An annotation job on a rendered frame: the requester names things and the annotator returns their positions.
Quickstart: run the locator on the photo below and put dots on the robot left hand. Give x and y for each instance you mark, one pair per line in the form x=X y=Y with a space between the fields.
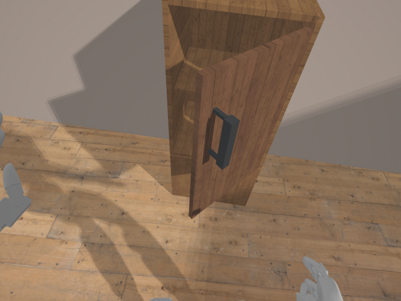
x=13 y=207

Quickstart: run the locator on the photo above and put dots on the handle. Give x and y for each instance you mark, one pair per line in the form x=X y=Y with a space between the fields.
x=228 y=136

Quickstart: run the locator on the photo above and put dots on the cupboard door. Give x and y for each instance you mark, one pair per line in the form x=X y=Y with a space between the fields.
x=253 y=87

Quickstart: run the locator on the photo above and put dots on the robot right hand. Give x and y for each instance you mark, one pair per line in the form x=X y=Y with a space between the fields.
x=326 y=288

